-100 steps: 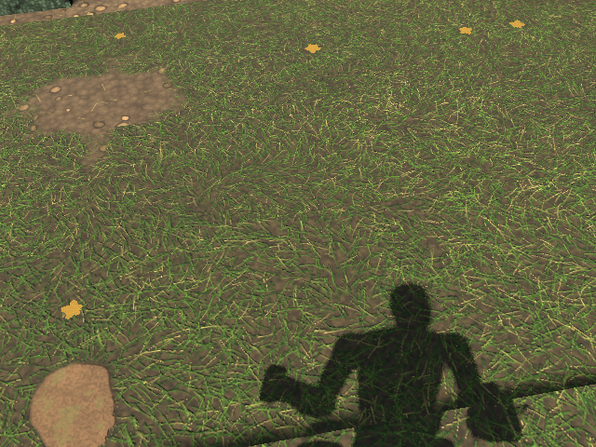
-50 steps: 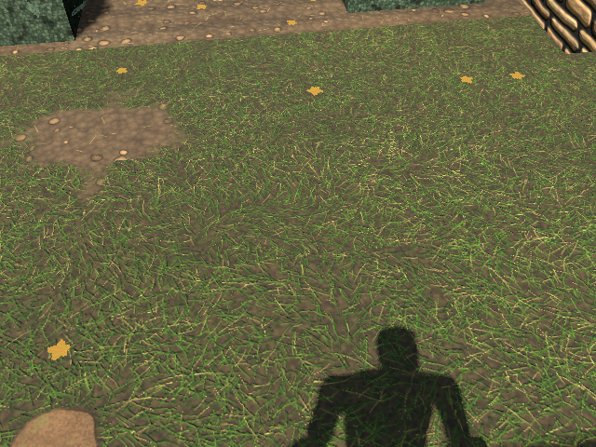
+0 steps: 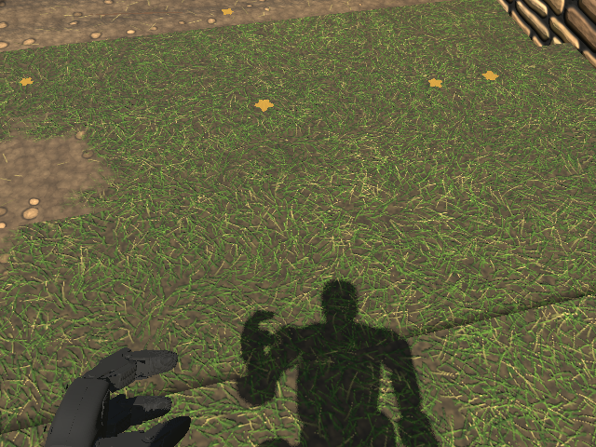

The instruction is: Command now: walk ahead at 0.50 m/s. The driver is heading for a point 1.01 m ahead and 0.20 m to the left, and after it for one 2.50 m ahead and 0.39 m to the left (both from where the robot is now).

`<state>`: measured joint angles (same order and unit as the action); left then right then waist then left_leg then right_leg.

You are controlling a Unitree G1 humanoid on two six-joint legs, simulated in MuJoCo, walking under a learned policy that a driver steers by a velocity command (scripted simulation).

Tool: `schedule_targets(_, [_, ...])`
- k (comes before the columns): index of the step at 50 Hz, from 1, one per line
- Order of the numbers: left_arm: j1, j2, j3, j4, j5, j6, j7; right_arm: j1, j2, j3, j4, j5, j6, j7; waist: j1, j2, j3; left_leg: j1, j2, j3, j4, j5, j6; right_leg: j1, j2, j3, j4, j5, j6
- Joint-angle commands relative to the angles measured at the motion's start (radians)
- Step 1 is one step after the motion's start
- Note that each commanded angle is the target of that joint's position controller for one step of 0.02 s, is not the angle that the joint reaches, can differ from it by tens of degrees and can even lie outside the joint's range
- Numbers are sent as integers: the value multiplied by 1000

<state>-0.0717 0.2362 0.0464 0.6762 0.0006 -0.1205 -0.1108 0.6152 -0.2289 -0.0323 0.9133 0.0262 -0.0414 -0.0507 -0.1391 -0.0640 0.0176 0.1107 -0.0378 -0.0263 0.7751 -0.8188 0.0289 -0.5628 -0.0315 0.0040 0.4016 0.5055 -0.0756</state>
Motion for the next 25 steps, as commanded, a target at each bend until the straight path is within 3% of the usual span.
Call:
schedule_targets(1, [409,123,53,95,11,-2,32,-119,-140,-28,-26,-2,-19,25,290,74,-123,-206,75,-76,535,1088,30,550,-52,-19,-140,186,-30])
schedule_targets(2, [578,151,49,186,12,10,35,-123,-71,-25,-40,-2,-25,36,309,-79,-155,-562,-40,-68,1007,177,-18,882,-206,132,-66,308,-92])
schedule_targets(3, [612,212,45,186,42,8,43,88,-24,-4,-29,17,-47,47,209,-294,-355,-889,-63,-233,1197,-64,-22,1279,-331,209,435,786,-173])
schedule_targets(4, [634,191,53,197,28,26,50,72,-97,-6,-40,38,-70,61,264,-270,-462,-1002,-32,-278,1158,4,-50,1309,-357,296,386,748,-252])
schedule_targets(5, [610,178,57,199,12,43,58,-2,-125,-12,-72,37,-70,52,259,-105,-504,-1049,28,-238,1130,40,-64,1256,-362,363,273,323,-286])
schedule_targets(6, [560,219,66,212,1,55,61,-50,-106,-1,-108,46,-67,45,206,10,-483,-1078,81,-150,1065,150,-53,1103,-409,521,118,-261,-337])
schedule_targets(7, [391,175,43,144,-4,45,63,-130,-159,-21,-123,34,-50,26,145,144,-319,-1007,118,-102,898,363,-44,762,-399,560,-39,-524,-323])
schedule_targets(8, [320,150,33,140,9,25,71,-193,-149,-25,-126,17,-32,13,122,113,-206,-957,147,-133,849,438,-28,552,-420,586,-59,-495,-307])
schedule_targets(9, [267,135,22,147,11,12,74,-206,-105,-23,-128,2,-13,7,73,117,-85,-849,180,-121,688,501,-47,311,-341,457,-100,-328,-260])
schedule_targets(10, [252,122,19,160,7,11,74,-216,-75,-21,-140,-12,-9,9,57,59,-32,-771,205,-119,515,526,-58,201,-259,327,-108,-288,-218])
schedule_targets(11, [273,109,14,173,8,6,85,-283,-59,-17,-168,-20,-20,13,71,10,-4,-718,201,-94,374,588,-68,139,-194,242,-132,-223,-194])
schedule_targets(13, [314,106,11,198,-4,15,113,-382,-22,-4,-210,-28,-42,28,99,-55,-34,-612,166,-42,106,769,-65,154,-111,118,-128,-118,-160])
schedule_targets(14, [343,125,17,209,-13,19,122,-411,-12,-1,-212,-28,-43,34,115,-47,-58,-580,137,-24,26,829,-64,206,-106,100,-128,-104,-154])
schedule_targets(16, [396,156,28,234,-28,34,123,-458,-21,-2,-224,-22,-33,44,140,-14,-63,-609,118,-19,-63,857,-48,330,-143,117,-114,-153,-144])
schedule_targets(18, [450,144,25,260,-40,45,116,-577,-52,-11,-270,-17,-28,60,177,24,-7,-697,112,-16,-133,841,-9,429,-172,146,-98,-263,-130])
schedule_targets(21, [506,160,27,284,-27,72,117,-658,-62,-17,-323,-15,-37,91,194,28,32,-725,92,-4,-187,758,40,528,-207,168,-66,-313,-111])
schedule_targets(23, [486,181,31,283,-20,88,118,-565,-87,-32,-305,-17,-38,94,137,20,6,-567,55,39,-248,752,71,523,-184,143,20,-206,-86])
schedule_targets(24, [466,171,26,271,-16,90,119,-429,-130,-56,-265,-25,-38,90,81,43,-71,-358,51,29,-234,835,98,458,-128,100,165,-136,-62])
schedule_targets(25, [470,139,11,249,3,80,121,-263,-208,-79,-239,-28,-36,82,29,138,-201,-48,202,-165,-219,880,177,243,-35,32,455,-348,-15])
